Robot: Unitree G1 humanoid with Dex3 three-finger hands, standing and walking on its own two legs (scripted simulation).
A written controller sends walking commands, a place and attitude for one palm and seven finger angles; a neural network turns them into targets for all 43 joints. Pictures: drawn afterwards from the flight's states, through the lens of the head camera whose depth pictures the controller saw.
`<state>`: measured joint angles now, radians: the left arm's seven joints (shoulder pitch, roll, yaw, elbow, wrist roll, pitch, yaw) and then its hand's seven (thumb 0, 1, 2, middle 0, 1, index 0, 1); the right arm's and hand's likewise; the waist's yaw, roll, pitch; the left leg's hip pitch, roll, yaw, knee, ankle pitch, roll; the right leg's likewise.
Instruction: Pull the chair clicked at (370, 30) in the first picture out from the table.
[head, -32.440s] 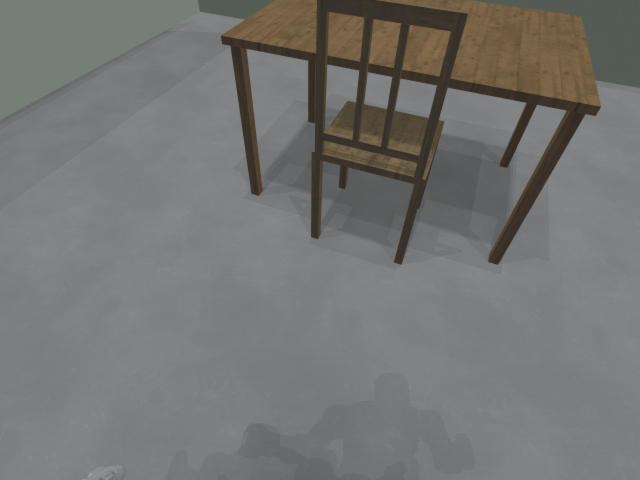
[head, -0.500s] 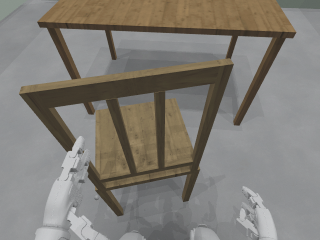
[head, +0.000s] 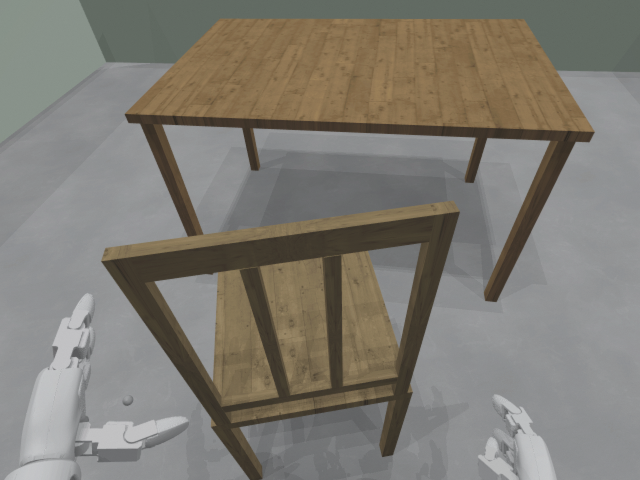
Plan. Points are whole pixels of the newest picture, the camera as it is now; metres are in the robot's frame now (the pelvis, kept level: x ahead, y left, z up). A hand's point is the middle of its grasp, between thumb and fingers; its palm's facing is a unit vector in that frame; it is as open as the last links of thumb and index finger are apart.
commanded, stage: draw the hand back to the body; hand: left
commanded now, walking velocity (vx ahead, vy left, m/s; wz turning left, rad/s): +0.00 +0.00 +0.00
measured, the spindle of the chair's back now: (270, 341) +0.32 +0.11 -0.04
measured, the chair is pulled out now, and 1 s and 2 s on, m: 0.49 0.49 0.49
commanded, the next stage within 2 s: step back with the hand held close in 0.78 s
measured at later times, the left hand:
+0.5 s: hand (61, 313) +0.22 +0.26 +0.18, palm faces +0.48 -0.76 -0.44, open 8.3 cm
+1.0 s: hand (59, 317) +0.21 +0.26 +0.18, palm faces +0.45 -0.78 -0.43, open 7.4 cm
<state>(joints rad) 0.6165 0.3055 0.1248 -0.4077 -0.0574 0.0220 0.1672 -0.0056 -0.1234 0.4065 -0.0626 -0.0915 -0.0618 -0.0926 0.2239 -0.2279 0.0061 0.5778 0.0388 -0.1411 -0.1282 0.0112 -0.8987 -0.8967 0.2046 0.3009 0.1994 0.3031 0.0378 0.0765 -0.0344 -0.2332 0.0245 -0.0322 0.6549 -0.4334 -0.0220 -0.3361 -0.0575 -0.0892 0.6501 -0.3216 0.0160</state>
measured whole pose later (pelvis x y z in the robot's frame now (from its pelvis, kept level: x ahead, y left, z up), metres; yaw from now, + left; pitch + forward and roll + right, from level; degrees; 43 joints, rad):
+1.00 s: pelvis +0.00 +0.00 +0.02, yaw -2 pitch -2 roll -1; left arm 0.46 0.36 0.38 -0.42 -0.07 -0.08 0.15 0.02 0.89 0.90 -0.21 -0.30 -0.21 -0.31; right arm 0.17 -0.23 -0.01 0.62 0.03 -0.11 -0.08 0.01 -0.90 -0.90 0.21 0.30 0.20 0.30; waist 0.05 0.08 0.04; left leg -0.08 0.05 0.01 0.46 -0.35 -0.02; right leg -0.20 -0.03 -0.06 0.46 -0.22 0.01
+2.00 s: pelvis -0.08 +0.01 +0.00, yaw -2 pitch +1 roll +0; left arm 0.54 0.43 0.46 -0.55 -0.02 -0.19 0.20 0.02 0.89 0.90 -0.21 -0.31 -0.21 -0.31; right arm 0.19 -0.19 -0.03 0.61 0.00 -0.10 -0.08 0.01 -0.90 -0.90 0.21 0.30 0.20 0.30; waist 0.00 -0.02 0.06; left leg -0.36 0.02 0.01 0.65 -0.31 -0.01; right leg -0.44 -0.04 -0.04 0.56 -0.13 0.02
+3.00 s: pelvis -0.17 -0.01 +0.01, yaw -1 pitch +1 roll +0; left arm 0.56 0.45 0.44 -0.59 -0.02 -0.27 0.17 0.02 0.88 0.90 -0.21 -0.31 -0.21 -0.31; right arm 0.17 -0.19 -0.04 0.67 -0.01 -0.13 -0.06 0.01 -0.90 -0.90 0.21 0.30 0.20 0.30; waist -0.02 -0.03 0.04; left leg -0.44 0.01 -0.03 0.73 -0.36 -0.02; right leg -0.40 -0.01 0.00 0.57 -0.19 0.00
